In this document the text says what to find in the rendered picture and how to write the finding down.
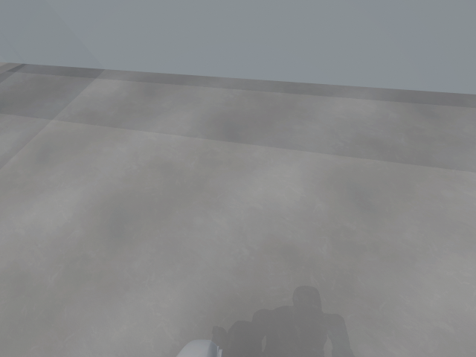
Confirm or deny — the robot left thigh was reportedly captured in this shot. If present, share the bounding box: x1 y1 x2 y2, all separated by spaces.
176 340 223 357

